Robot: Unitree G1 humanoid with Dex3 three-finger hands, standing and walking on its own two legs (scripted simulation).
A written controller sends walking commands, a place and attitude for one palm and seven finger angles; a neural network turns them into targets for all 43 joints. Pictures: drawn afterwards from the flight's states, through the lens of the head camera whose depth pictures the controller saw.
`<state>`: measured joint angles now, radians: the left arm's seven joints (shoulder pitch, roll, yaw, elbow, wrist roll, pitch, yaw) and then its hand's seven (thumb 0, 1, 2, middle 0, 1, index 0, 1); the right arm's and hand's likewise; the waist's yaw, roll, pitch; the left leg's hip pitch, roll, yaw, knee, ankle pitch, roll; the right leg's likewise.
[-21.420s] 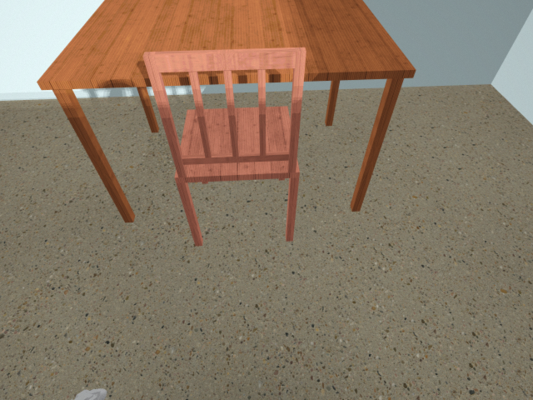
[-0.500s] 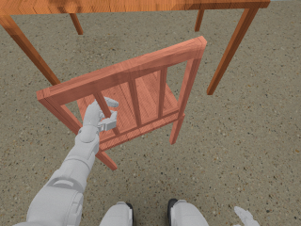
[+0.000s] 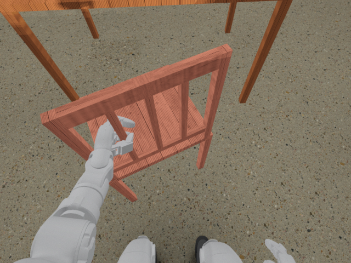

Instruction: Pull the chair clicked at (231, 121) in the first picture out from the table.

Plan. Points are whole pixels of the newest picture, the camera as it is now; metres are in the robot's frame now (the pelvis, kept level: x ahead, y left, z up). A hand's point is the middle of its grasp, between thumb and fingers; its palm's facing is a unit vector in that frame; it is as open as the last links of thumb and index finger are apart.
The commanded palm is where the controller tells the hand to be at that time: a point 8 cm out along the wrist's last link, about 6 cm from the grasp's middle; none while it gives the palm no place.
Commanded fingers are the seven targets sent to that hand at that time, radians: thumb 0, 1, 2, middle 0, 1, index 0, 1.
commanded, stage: step backward, pulling the chair out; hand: left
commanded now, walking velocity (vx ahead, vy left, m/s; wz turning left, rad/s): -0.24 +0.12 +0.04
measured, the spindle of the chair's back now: (154, 125) +0.46 +0.07 -0.09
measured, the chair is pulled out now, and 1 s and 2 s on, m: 0.40 0.50 0.50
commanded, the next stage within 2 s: stop walking, hand still on the chair in 0.24 s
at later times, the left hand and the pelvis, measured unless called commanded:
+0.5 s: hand (123, 175) +0.30 +0.13 -0.05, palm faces -0.02 -0.97 -0.23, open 5.6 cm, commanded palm +0.29 +0.18 -0.03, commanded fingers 0.00 0.90 0.90 -0.50 -1.45 -0.50 -1.45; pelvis -0.07 +0.01 -0.01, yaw +0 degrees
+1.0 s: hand (121, 182) +0.28 +0.14 -0.05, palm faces -0.07 -0.97 -0.21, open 5.5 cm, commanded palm +0.27 +0.19 -0.03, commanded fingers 0.00 0.90 0.90 -0.50 -1.45 -0.50 -1.45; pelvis -0.03 +0.03 +0.00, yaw -1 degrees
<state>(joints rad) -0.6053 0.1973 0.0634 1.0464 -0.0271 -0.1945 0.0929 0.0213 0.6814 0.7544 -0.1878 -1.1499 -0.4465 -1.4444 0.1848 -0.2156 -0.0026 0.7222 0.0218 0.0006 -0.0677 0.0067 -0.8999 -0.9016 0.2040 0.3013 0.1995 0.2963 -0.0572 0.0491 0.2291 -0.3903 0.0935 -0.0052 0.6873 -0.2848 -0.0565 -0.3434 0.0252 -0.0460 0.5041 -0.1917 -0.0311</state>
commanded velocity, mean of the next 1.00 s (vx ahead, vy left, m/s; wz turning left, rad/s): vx -0.05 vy -0.02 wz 0.01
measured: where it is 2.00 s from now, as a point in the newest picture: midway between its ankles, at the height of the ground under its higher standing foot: outside the picture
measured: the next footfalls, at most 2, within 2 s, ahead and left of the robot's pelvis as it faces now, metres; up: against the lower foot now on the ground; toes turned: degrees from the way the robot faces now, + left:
left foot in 0.20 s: -0.01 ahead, +0.18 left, +0.00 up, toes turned +2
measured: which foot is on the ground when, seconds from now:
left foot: up 0.00-0.18, down 0.20-1.00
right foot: down 0.00-1.00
